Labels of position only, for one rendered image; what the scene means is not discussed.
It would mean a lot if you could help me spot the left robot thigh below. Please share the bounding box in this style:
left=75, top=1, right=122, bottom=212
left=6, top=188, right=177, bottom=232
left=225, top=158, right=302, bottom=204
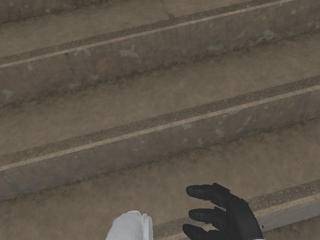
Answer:
left=105, top=212, right=154, bottom=240

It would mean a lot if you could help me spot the right robot hand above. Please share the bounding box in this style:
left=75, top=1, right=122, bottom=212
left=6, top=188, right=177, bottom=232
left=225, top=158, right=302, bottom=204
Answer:
left=182, top=183, right=264, bottom=240

